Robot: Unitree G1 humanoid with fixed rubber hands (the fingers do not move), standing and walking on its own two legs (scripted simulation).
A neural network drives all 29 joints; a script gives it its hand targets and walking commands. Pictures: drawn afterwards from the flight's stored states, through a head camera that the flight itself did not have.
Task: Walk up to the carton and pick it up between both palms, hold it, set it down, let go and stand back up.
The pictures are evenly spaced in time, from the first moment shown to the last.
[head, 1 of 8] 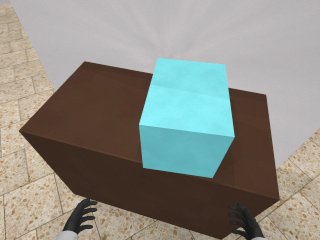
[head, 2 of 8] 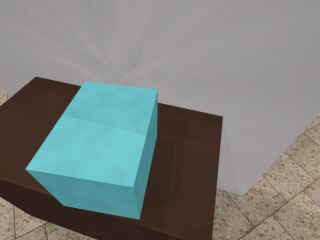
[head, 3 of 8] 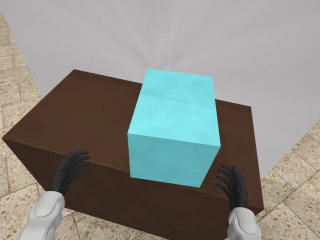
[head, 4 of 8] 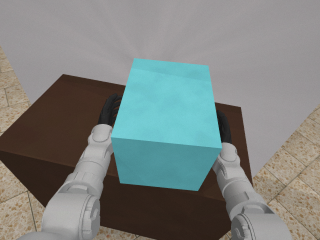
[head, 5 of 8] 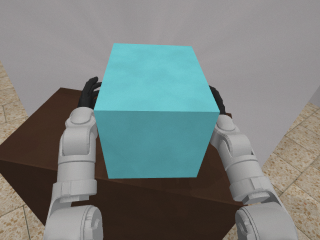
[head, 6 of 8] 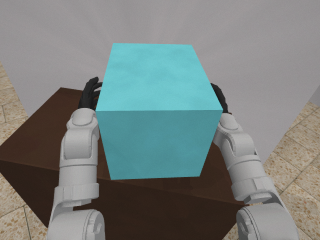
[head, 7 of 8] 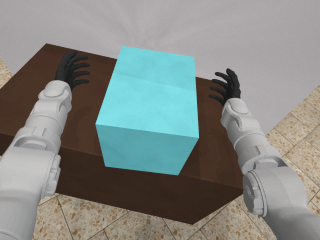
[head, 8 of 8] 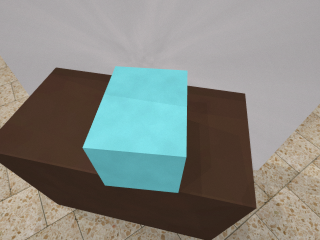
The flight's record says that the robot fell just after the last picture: no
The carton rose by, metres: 0.17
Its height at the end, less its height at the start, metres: +0.00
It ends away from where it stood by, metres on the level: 0.03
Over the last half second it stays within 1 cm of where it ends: yes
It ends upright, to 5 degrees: yes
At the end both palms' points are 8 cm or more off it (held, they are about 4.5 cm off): yes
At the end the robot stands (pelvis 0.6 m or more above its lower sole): yes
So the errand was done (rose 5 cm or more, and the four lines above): yes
